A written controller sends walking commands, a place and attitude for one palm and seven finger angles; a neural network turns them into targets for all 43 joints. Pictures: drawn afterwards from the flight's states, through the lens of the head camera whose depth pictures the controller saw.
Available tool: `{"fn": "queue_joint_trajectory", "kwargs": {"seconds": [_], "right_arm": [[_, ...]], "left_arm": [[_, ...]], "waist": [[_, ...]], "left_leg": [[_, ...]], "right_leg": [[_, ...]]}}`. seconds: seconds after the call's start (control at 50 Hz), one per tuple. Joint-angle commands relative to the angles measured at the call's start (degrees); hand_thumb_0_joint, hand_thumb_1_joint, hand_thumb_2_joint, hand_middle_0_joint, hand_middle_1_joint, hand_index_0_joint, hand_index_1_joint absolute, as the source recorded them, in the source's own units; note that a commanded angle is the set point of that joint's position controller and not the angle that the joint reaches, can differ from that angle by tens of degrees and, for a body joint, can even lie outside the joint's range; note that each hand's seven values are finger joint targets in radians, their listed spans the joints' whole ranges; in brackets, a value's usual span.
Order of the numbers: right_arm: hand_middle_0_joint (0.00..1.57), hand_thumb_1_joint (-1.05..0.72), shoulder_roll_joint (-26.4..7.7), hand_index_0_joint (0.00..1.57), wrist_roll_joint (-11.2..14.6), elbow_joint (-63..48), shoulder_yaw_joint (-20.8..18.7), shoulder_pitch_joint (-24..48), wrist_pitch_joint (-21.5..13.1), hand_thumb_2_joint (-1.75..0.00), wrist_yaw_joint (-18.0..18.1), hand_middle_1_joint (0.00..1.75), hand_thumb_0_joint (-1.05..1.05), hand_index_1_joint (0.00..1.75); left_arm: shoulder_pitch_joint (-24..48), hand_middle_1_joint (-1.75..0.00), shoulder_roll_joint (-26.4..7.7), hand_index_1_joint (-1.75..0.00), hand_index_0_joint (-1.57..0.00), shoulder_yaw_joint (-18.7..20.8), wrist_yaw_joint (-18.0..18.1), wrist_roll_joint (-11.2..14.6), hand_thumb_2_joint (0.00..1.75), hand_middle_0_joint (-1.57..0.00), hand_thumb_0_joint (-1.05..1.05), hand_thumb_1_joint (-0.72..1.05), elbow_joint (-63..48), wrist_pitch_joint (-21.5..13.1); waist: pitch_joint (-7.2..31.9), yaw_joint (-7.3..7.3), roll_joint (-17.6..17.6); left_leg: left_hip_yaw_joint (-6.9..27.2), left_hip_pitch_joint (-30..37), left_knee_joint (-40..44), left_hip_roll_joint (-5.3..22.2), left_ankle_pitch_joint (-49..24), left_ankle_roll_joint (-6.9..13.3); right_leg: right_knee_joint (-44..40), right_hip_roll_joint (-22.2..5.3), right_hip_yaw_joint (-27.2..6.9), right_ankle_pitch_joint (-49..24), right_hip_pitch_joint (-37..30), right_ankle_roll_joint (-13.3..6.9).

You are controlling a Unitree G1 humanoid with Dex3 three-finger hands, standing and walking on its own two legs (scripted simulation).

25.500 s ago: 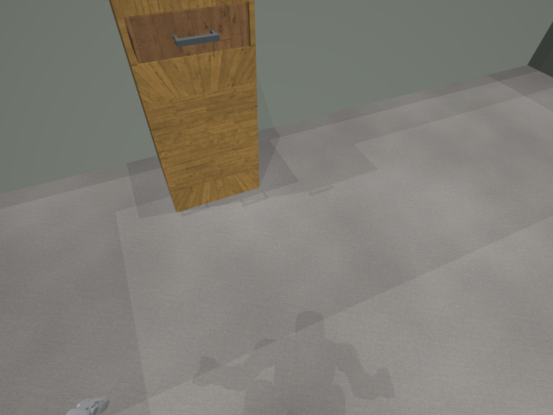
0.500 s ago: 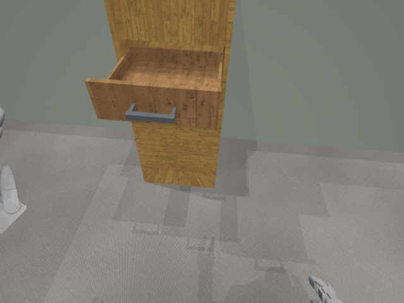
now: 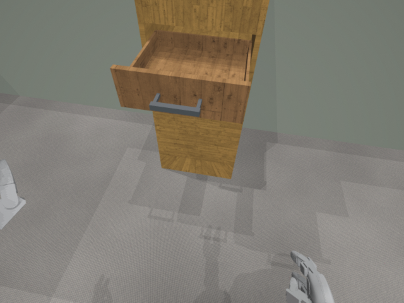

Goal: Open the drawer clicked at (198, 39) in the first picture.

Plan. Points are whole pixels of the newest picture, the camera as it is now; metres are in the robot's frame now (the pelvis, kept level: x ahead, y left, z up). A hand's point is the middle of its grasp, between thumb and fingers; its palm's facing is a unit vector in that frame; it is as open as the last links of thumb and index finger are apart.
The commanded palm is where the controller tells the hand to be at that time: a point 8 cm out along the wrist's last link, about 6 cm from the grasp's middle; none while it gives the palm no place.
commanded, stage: stop stepping back and stand still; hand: left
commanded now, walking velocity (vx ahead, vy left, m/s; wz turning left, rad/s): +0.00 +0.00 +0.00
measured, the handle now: (176, 104) +0.61 +0.11 +0.03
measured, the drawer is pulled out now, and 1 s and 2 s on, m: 0.30 0.30 0.30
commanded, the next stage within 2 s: let the arm hang, fingers relaxed in 0.34 s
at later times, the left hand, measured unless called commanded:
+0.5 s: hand (39, 205) +0.22 +0.26 +0.14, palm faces +0.27 -0.81 -0.53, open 7.4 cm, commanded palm none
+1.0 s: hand out of the picture -0.06 +0.20 -0.16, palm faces +0.02 -0.97 -0.23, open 7.3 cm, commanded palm none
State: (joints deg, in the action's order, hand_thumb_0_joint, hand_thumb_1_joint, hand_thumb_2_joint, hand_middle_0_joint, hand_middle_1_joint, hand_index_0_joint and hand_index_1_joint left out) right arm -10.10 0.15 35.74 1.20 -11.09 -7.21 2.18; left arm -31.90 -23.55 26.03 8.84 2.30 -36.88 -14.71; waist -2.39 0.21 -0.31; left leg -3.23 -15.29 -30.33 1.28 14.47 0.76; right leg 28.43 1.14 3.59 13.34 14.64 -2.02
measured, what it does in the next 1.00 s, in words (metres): stands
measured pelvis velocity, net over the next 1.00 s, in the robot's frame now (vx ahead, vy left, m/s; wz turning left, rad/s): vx -0.01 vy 0.00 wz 0.01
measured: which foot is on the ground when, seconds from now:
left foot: down 0.00-1.00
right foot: down 0.00-1.00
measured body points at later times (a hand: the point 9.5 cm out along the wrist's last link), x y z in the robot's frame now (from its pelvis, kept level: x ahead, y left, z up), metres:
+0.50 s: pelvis +0.01 +0.02 +0.00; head +0.04 +0.01 +0.45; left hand +0.20 +0.30 +0.17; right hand +0.18 -0.22 -0.10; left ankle +0.02 +0.11 -0.74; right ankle +0.02 -0.10 -0.74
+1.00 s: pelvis -0.01 +0.00 +0.01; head +0.03 +0.00 +0.45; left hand -0.06 +0.25 -0.15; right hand -0.05 -0.22 -0.15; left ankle +0.02 +0.11 -0.74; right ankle +0.02 -0.10 -0.74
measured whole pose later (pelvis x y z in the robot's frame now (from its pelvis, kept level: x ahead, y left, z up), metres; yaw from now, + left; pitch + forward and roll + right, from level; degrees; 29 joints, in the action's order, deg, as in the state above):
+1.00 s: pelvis -0.01 +0.00 +0.01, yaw +0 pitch -1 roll +0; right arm -9.1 -1.0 63.7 -0.4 -18.8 2.1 1.7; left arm -18.9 -11.1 0.8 1.3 -0.6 65.5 1.5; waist -6.2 -0.2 0.9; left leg -3.1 -12.6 -24.6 0.5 10.8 1.2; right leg 23.0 0.6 3.8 9.9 12.0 -1.7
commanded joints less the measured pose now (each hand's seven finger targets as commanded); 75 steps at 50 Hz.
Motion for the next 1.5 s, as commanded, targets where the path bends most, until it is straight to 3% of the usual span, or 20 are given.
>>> {"fn": "queue_joint_trajectory", "kwargs": {"seconds": [0.0,0.04,0.12,0.24,0.4,0.42,0.44,0.46,0.5,0.54,0.56,0.58,0.62,0.68,0.76,0.88,0.96,1.08,1.26,1.48], "right_arm": [[0.20,-0.90,-7.80,0.20,0.33,-8.56,-3.30,3.84,-2.26,-0.90,0.59,0.30,0.00,0.30],[0.20,-0.90,-7.91,0.20,0.19,-9.24,-3.17,4.20,-2.04,-0.90,0.74,0.30,0.00,0.30],[0.20,-0.90,-7.86,0.20,0.21,-9.92,-3.29,4.26,-1.82,-0.90,1.06,0.30,0.00,0.30],[0.20,-0.90,-8.28,0.20,0.46,-10.10,-3.76,4.14,-1.71,-0.90,1.17,0.30,0.00,0.30],[0.20,-0.90,-8.40,0.20,0.51,-10.06,-4.00,4.58,-1.32,-0.90,1.44,0.30,0.00,0.30],[0.20,-0.90,-18.43,0.20,2.43,3.70,-6.77,7.80,-5.97,-0.90,-3.02,0.30,0.00,0.30],[0.20,-0.90,-16.28,0.20,0.94,5.53,-7.17,3.00,-1.76,-0.90,-3.19,0.30,0.00,0.30],[0.20,-0.90,-14.85,0.20,0.42,5.28,-6.20,2.08,0.33,-0.90,-2.88,0.30,0.00,0.30],[0.20,-0.90,-14.55,0.20,-0.52,4.67,-4.91,2.51,2.39,-0.90,-2.30,0.30,0.00,0.30],[0.20,-0.90,-14.69,0.20,-1.03,5.66,-4.28,3.88,3.57,-0.90,-1.91,0.30,0.00,0.30],[0.20,-0.90,-14.23,0.20,-0.96,6.56,-4.20,3.70,4.35,-0.90,-1.85,0.30,0.00,0.30],[0.20,-0.90,-13.02,0.20,-0.99,7.52,-3.95,3.11,5.26,-0.90,-1.94,0.30,0.00,0.30],[0.20,-0.90,-9.72,0.20,-1.35,10.58,-2.72,1.39,6.82,-0.90,-1.90,0.30,0.00,0.30],[0.20,-0.90,-9.21,0.20,-1.17,14.36,-2.10,0.81,7.36,-0.90,-1.69,0.30,0.00,0.30],[0.20,-0.90,-7.71,0.20,-1.20,18.89,-2.29,-1.82,7.28,-0.90,-0.96,0.30,0.00,0.30],[0.20,-0.90,-6.09,0.20,-0.75,23.60,-2.76,-7.49,7.62,-0.90,-0.23,0.30,0.00,0.30],[0.20,-0.90,-5.11,0.20,-0.84,25.47,-2.87,-9.75,7.77,-0.90,-0.05,0.30,0.00,0.30],[0.20,-0.90,-4.21,0.20,-0.96,26.43,-3.15,-10.45,7.89,-0.90,-0.07,0.30,0.00,0.30],[0.20,-0.90,-3.13,0.20,-1.09,26.81,-3.06,-9.44,7.37,-0.90,-0.20,0.30,0.00,0.30],[0.20,-0.90,-4.06,0.20,-1.01,26.63,-3.14,-7.54,6.97,-0.90,-0.06,0.30,0.00,0.30]], "left_arm": [[0.11,-0.30,-9.15,-0.30,-0.20,5.69,0.97,0.45,0.90,-0.20,0.00,0.90,-12.21,-2.55],[-0.58,-0.30,-9.45,-0.30,-0.20,6.11,1.00,0.42,0.90,-0.20,0.00,0.90,-13.49,-2.77],[-2.70,-0.30,-9.96,-0.30,-0.20,7.08,1.01,0.60,0.90,-0.20,0.00,0.90,-14.47,-3.01],[-4.29,-0.30,-9.63,-0.30,-0.20,7.49,0.94,1.09,0.90,-0.20,0.00,0.90,-13.48,-3.14],[-3.90,-0.30,-9.71,-0.30,-0.20,7.47,0.99,1.22,0.90,-0.20,0.00,0.90,-12.79,-3.19],[3.13,-0.30,0.27,-0.30,-0.20,-20.27,-6.68,-3.62,0.90,-0.20,0.00,0.90,40.02,5.57],[3.61,-0.30,0.66,-0.30,-0.20,-18.28,-8.07,-4.24,0.90,-0.20,0.00,0.90,42.97,11.55],[5.54,-0.30,2.35,-0.30,-0.20,-19.07,-8.24,-4.06,0.90,-0.20,0.00,0.90,44.24,13.22],[9.19,-0.30,2.05,-0.30,-0.20,-20.02,-8.36,-4.31,0.90,-0.20,0.00,0.90,49.51,13.88],[11.79,-0.30,0.37,-0.30,-0.20,-20.24,-8.47,-4.66,0.90,-0.20,0.00,0.90,57.50,14.18],[13.56,-0.30,-0.61,-0.30,-0.20,-20.50,-8.51,-4.70,0.90,-0.20,0.00,0.90,61.87,14.34],[15.47,-0.30,-0.58,-0.30,-0.20,-21.27,-8.39,-4.46,0.90,-0.20,0.00,0.90,66.20,14.64],[18.08,-0.30,0.75,-0.30,-0.20,-22.89,-8.13,-3.92,0.90,-0.20,0.00,0.90,73.98,15.22],[18.29,-0.30,1.46,-0.30,-0.20,-23.91,-7.87,-3.53,0.90,-0.20,0.00,0.90,83.03,15.12],[15.12,-0.30,3.80,-0.30,-0.20,-23.56,-7.70,-3.15,0.90,-0.20,0.00,0.90,91.65,14.52],[13.78,-0.30,5.54,-0.30,-0.20,-23.96,-7.40,-3.00,0.90,-0.20,0.00,0.90,97.88,14.44],[13.04,-0.30,6.39,-0.30,-0.20,-24.09,-7.15,-2.92,0.90,-0.20,0.00,0.90,99.92,14.60],[12.85,-0.30,6.82,-0.30,-0.20,-23.72,-6.81,-3.12,0.90,-0.20,0.00,0.90,100.56,14.71],[15.41,-0.30,7.25,-0.30,-0.20,-23.44,-6.74,-3.15,0.90,-0.20,0.00,0.90,99.80,14.41],[17.72,-0.30,6.47,-0.30,-0.20,-23.02,-6.89,-3.11,0.90,-0.20,0.00,0.90,99.06,13.94]], "waist": [[7.03,0.97,1.12],[8.01,0.45,3.59],[8.95,0.21,5.10],[9.41,0.56,4.20],[8.38,0.69,3.08],[2.56,3.85,5.14],[8.03,2.44,6.77],[8.91,1.75,5.05],[8.24,0.77,-2.82],[7.03,-0.57,-9.42],[6.65,-0.27,-11.74],[5.62,0.40,-9.46],[3.16,1.22,-3.01],[0.99,0.52,4.38],[3.32,-0.16,9.69],[0.42,0.20,2.83],[-1.02,0.30,0.69],[-2.75,0.17,0.94],[-3.71,0.25,0.35],[-1.08,0.26,1.93]], "left_leg": [[3.42,3.64,5.14,2.85,-9.09,0.41],[4.84,4.06,8.01,4.22,-12.20,0.60],[5.31,3.64,8.95,5.11,-15.30,0.49],[4.71,3.35,8.33,4.75,-16.04,-0.05],[4.83,1.53,8.79,4.17,-10.34,0.11],[5.72,-0.73,0.01,5.56,-18.11,0.81],[5.65,2.16,2.14,6.60,-23.37,0.18],[8.21,-0.70,3.28,8.18,-20.12,1.93],[11.54,-2.78,4.83,9.69,-20.05,4.72],[9.50,-4.43,3.42,7.08,-15.55,3.77],[7.67,-2.56,2.12,4.72,-10.88,2.58],[6.48,-0.19,1.84,2.99,-7.57,1.72],[5.24,2.01,3.63,2.13,-3.50,1.02],[6.63,1.69,8.94,4.00,-1.59,1.03],[6.25,1.77,10.95,4.13,1.68,0.96],[6.72,3.55,12.00,5.04,0.69,1.43],[6.32,2.95,11.97,4.71,1.33,1.53],[6.20,2.71,12.63,4.75,3.49,1.57],[5.69,2.46,12.53,4.48,-0.33,1.09],[5.30,4.96,12.05,4.96,-5.27,0.69]], "right_leg": [[-7.65,-7.48,-9.09,-12.80,-4.04,-0.16],[-5.30,-4.93,-6.21,-12.33,-5.35,1.00],[-3.62,-3.70,-4.11,-13.67,-7.03,1.56],[-3.82,-3.88,-4.07,-15.82,-7.77,1.56],[-5.78,-4.38,-4.99,-12.61,-7.15,1.54],[3.90,-7.83,-1.54,-15.20,3.80,0.43],[2.87,-6.99,-4.45,-9.21,4.11,0.59],[5.16,-5.55,-3.53,-2.03,3.80,0.70],[6.84,-4.12,-4.10,1.27,1.54,0.54],[1.78,-5.70,-6.27,-6.45,-2.90,-0.19],[-1.30,-7.76,-8.29,-8.86,-2.13,-1.04],[-3.40,-9.22,-9.93,-7.49,0.47,-2.31],[-6.54,-9.44,-10.95,-1.70,2.77,-2.49],[-8.23,-6.62,-9.36,3.30,0.88,-1.05],[-9.70,-6.37,-8.50,0.99,-4.01,-1.45],[-11.21,-6.21,-6.71,1.53,-2.25,-1.58],[-11.64,-6.49,-6.76,3.47,-1.60,-1.51],[-11.72,-6.01,-7.00,6.40,0.40,-1.36],[-11.38,-6.66,-7.23,2.86,-0.41,-1.08],[-11.63,-6.91,-7.20,-1.88,-2.58,-1.18]]}}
